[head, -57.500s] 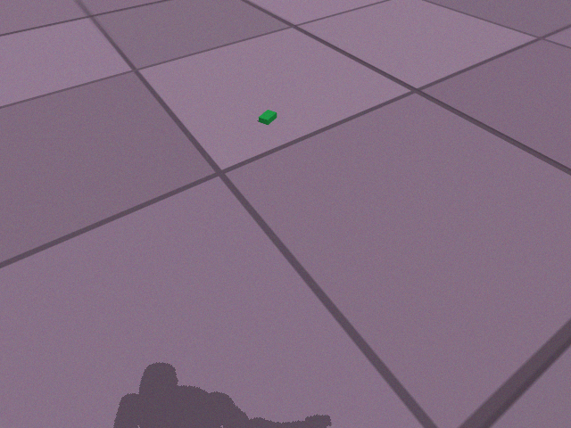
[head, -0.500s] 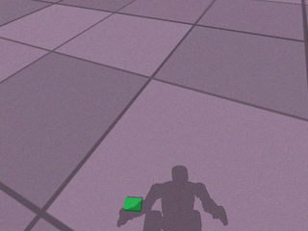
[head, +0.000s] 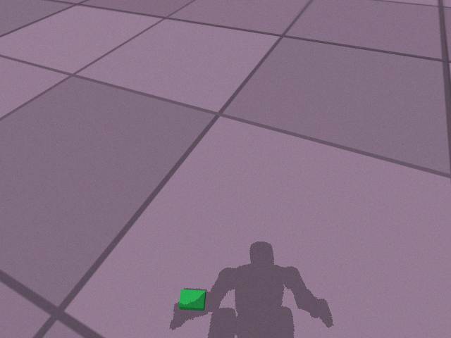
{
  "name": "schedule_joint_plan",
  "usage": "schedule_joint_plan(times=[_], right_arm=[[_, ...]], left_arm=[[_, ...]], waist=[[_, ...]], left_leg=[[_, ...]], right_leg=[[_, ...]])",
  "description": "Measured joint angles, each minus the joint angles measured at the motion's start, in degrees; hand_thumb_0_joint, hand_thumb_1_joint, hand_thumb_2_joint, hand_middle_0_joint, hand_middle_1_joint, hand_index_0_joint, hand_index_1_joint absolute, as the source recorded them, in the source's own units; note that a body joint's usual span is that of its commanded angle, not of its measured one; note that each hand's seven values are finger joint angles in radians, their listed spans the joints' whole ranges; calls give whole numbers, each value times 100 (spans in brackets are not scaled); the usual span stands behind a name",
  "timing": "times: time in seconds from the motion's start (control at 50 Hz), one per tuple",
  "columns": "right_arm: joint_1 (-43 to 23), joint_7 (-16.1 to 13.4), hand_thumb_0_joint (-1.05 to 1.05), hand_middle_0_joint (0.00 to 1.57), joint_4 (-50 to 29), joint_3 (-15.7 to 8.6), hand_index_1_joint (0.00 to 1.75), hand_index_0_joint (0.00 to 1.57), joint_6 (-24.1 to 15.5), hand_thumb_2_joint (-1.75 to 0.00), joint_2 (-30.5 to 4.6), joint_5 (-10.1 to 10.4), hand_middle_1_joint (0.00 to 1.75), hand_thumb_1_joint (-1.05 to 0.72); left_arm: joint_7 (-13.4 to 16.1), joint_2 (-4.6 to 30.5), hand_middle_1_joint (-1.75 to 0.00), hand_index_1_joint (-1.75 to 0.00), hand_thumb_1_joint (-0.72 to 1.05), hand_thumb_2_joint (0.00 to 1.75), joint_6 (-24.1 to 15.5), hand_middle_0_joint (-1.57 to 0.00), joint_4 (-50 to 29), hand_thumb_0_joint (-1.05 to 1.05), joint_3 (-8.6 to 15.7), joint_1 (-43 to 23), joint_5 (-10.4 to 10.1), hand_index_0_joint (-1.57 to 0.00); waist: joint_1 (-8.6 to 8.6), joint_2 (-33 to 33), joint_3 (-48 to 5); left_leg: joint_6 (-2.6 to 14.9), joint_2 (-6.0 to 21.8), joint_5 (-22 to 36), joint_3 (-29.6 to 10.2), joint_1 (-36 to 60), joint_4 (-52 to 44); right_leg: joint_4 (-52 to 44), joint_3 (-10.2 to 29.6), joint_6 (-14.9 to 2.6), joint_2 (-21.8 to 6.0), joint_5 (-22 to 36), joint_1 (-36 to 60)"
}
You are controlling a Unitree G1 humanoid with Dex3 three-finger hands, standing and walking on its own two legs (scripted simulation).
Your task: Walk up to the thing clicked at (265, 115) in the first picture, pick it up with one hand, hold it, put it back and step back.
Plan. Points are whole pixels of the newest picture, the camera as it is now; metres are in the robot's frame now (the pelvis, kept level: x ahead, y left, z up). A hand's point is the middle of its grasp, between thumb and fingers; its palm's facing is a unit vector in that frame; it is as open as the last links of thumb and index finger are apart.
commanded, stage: stand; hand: left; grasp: from above
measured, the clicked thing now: (192, 300) +0.44 +0.19 -0.76
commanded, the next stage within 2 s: step back in 0.22 s
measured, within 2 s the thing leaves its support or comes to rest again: neither
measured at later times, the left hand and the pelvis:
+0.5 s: hand out of the picture +0.08 +0.31 -0.18, palm faces -0.01 -0.93 -0.37, open 7.4 cm; pelvis -0.04 +0.04 -0.02, yaw +1 degrees
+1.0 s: hand out of the picture -0.04 +0.30 -0.17, palm faces -0.08 -0.92 -0.40, open 7.4 cm; pelvis -0.15 +0.04 -0.03, yaw -4 degrees
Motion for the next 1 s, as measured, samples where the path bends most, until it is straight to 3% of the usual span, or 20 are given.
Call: schedule_joint_plan(times=[0.26,0.34,0.42,0.46,0.48,0.5,0.54,0.6,0.64,0.7,0.82,0.92,0.98,1.0], right_arm=[[-20,51,0,20,-82,2,30,20,66,-90,-43,36,30,-90],[-207,67,0,20,-397,-75,30,20,163,-90,-182,107,30,-90],[-159,116,0,20,-692,-199,30,20,267,-90,-335,96,30,-90],[-34,124,0,20,-790,-242,30,20,257,-90,-389,102,30,-90],[45,120,0,20,-824,-256,30,20,243,-90,-425,91,30,-90],[98,102,0,20,-831,-280,30,20,227,-90,-432,59,30,-90],[121,71,0,20,-818,-292,30,20,212,-90,-301,-22,30,-90],[215,61,0,20,-890,-229,30,20,212,-90,-129,-66,30,-90],[237,21,0,20,-948,-209,30,20,234,-90,-77,-100,30,-90],[189,-50,0,21,-1099,-210,30,20,220,-90,-59,-92,30,-90],[35,-85,0,21,-1469,-197,30,20,146,-90,-17,-37,30,-90],[-81,-31,0,21,-1606,-163,30,20,196,-90,-83,-21,30,-90],[-131,-10,0,21,-1527,-202,30,20,279,-90,-229,30,30,-90],[-102,-15,0,21,-1486,-221,30,20,313,-90,-241,49,30,-90]], left_arm=[[-15,35,-30,-30,90,89,6,-20,-118,0,58,19,-62,-20],[16,96,-30,-30,90,89,61,-20,-433,0,184,-111,-104,-20],[36,183,-30,-30,90,89,176,-20,-718,0,237,-171,14,-20],[45,256,-30,-30,90,89,235,-20,-842,0,244,-232,34,-20],[46,287,-30,-30,90,89,265,-20,-921,0,243,-269,25,-20],[49,330,-30,-30,90,89,293,-20,-1000,0,246,-330,-3,-20],[98,453,-30,-30,90,89,364,-20,-1134,0,287,-517,-54,-20],[193,494,-30,-30,90,89,417,-20,-1269,0,297,-601,-69,-20],[201,460,-30,-30,90,89,421,-20,-1314,0,257,-556,-99,-20],[167,381,-30,-30,90,89,406,-20,-1366,0,220,-358,-90,-20],[107,318,-30,-30,90,89,413,-20,-1377,0,236,-28,-41,-20],[41,307,-30,-30,90,89,336,-20,-1401,0,280,139,-1,-20],[5,159,-30,-30,90,89,274,-20,-1361,0,294,222,62,-20],[-26,140,-30,-30,90,89,264,-20,-1391,0,278,297,71,-20]], waist=[[-39,32,30],[-73,54,435],[-89,-56,584],[-147,-91,581],[-175,-68,569],[-183,-89,584],[-125,-314,767],[-173,-391,872],[-171,-370,868],[-143,-311,866],[-123,-248,908],[-48,-159,864],[-101,231,836],[-113,265,756]], left_leg=[[14,27,-55,-14,-183,238],[215,-44,-304,-22,-833,1318],[429,-382,-1362,3,-1286,2540],[465,-392,-1156,62,-1206,2386],[467,-344,-663,73,-1093,2068],[446,-352,-833,65,-1025,1903],[494,-462,-983,150,-1056,1962],[533,-441,-775,108,-1095,1789],[567,-403,-580,134,-1083,1539],[615,-360,-405,270,-1070,1330],[642,-320,-312,520,-1201,1452],[565,-240,-325,705,-1484,1843],[464,-43,-318,507,-1626,2092],[409,-131,-694,359,-1724,2289]], right_leg=[[147,-7,-21,30,-17,-139],[548,2,-41,2,-80,-472],[988,122,23,-184,-177,-874],[1254,110,107,-248,-269,-1081],[1427,80,154,-247,-339,-1198],[1657,82,142,-267,-415,-1346],[2420,595,-54,-84,-1043,-1641],[3647,1088,-201,538,-1958,-1976],[4270,1169,-213,776,-1947,-2131],[4662,1128,-114,828,-1786,-2121],[3751,995,71,567,-1734,-1574],[2307,673,-49,301,-1300,-1040],[1884,429,-161,479,-844,-853],[1889,383,-193,470,-829,-888]])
